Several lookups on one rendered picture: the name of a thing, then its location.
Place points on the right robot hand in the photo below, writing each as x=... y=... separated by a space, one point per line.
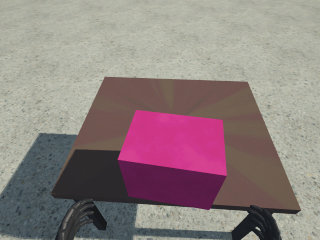
x=268 y=228

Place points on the table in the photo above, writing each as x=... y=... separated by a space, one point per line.
x=255 y=174

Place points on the carton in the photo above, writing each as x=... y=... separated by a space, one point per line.
x=175 y=159

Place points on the left robot hand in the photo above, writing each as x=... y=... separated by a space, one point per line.
x=71 y=222

